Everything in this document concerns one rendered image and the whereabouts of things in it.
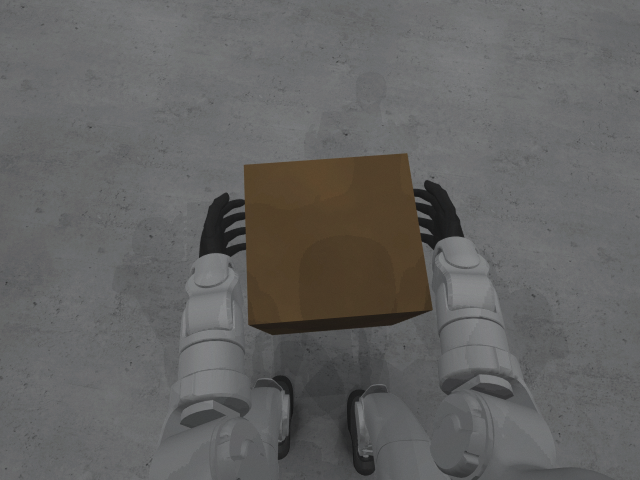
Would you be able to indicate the robot right forearm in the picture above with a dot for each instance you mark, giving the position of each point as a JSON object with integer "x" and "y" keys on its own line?
{"x": 474, "y": 348}

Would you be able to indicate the right robot upper arm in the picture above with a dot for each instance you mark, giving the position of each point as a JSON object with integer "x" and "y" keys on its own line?
{"x": 477, "y": 436}

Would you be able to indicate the carton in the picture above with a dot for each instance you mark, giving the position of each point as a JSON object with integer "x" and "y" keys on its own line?
{"x": 333, "y": 244}

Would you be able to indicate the robot right hand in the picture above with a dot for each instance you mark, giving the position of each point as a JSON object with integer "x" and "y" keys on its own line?
{"x": 445, "y": 223}

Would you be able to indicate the robot right foot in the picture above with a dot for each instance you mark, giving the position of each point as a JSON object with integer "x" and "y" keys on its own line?
{"x": 364, "y": 465}

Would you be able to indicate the left robot upper arm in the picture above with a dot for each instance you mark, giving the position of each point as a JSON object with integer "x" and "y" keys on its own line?
{"x": 227, "y": 448}

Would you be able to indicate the robot left forearm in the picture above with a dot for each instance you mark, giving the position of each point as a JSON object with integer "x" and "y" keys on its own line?
{"x": 211, "y": 373}

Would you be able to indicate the robot left hand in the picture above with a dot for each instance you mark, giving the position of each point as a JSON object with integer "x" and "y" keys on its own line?
{"x": 213, "y": 238}

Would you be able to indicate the left robot thigh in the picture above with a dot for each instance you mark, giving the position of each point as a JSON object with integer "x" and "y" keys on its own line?
{"x": 269, "y": 414}

